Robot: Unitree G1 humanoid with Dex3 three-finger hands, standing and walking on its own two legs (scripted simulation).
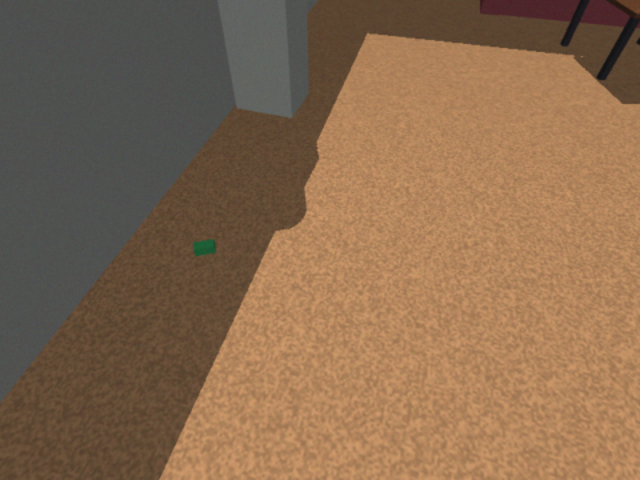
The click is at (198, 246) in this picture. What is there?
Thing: small brick
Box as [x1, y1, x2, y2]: [193, 239, 215, 255]
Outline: 213,239 193,242 193,250 195,255 215,252
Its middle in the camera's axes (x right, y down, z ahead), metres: -0.48 +0.05 +1.59
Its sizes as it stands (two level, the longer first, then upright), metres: 0.083 0.045 0.038
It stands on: the floor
